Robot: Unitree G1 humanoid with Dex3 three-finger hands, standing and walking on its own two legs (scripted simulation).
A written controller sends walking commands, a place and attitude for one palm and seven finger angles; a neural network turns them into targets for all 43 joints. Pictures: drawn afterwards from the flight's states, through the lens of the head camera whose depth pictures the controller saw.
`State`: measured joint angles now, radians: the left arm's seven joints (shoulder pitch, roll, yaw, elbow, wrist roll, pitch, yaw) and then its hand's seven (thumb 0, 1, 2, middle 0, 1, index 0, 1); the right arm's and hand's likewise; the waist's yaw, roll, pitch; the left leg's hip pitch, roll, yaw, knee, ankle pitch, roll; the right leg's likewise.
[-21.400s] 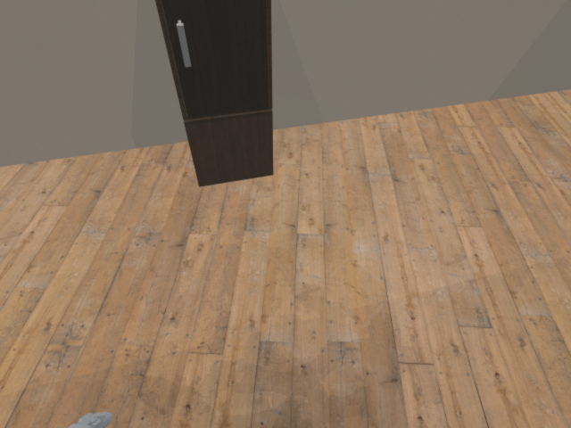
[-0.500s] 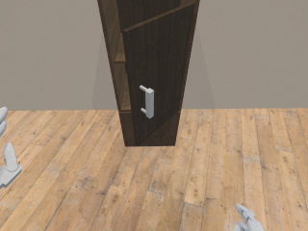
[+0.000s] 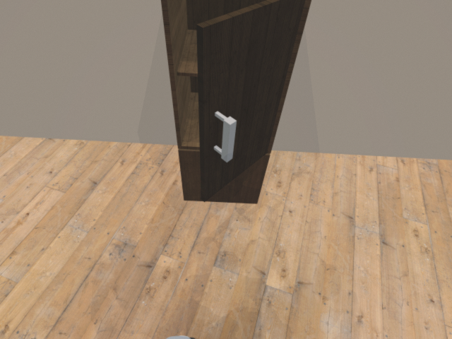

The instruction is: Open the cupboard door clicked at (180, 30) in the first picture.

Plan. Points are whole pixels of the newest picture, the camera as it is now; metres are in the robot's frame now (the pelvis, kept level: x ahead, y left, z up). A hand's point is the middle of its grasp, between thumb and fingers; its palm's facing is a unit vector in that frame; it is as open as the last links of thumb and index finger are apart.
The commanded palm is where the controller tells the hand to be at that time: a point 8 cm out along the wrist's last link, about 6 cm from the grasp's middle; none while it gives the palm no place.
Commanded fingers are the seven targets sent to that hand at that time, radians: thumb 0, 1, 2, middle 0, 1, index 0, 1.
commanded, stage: let the arm hang, fingers relaxed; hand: left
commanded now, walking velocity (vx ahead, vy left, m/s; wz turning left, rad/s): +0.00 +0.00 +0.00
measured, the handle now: (223, 136) +0.60 +0.04 -0.04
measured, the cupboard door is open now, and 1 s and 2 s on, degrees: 46 46 46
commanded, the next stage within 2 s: look to check the result in 0.70 s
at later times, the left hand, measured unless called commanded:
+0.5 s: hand out of the picture -0.02 +0.16 -0.17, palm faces +0.05 -0.98 -0.17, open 7.4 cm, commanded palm none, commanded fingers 0.00 0.90 0.90 -0.20 -0.30 -0.20 -0.30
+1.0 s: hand out of the picture +0.00 +0.15 -0.17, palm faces +0.05 -0.98 -0.19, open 7.4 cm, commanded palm none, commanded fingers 0.00 0.90 0.90 -0.20 -0.30 -0.20 -0.30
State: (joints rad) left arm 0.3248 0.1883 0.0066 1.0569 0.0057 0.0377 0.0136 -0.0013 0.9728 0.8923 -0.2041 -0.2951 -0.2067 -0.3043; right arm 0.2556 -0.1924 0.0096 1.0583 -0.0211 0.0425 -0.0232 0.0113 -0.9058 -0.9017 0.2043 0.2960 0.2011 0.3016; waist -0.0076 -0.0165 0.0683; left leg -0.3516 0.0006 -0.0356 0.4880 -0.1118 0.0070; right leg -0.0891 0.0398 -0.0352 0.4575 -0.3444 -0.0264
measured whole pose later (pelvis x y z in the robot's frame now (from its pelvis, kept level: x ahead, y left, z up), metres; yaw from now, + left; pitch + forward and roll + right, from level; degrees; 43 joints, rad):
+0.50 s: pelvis +0.01 +0.00 +0.00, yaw +0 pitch -2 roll +0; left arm 0.34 0.11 0.00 1.14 0.00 0.00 0.04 0.00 0.90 0.89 -0.20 -0.29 -0.20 -0.30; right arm 0.28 -0.13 0.00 1.15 -0.02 0.02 -0.04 0.01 -0.91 -0.90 0.20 0.30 0.20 0.30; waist -0.01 0.02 0.03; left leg -0.30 -0.02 -0.02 0.45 -0.11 0.01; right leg -0.05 0.02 -0.03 0.45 -0.36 -0.02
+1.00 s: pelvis +0.03 -0.02 +0.00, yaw +0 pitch -2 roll +0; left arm 0.34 0.13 0.01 1.14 0.00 0.00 0.04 0.00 0.90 0.89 -0.20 -0.29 -0.20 -0.30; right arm 0.27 -0.13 0.00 1.15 -0.01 0.02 -0.05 0.01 -0.91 -0.90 0.20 0.30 0.20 0.30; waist -0.01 0.01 0.06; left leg -0.28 0.00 -0.03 0.47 -0.16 -0.01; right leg 0.00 0.04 -0.02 0.41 -0.37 -0.04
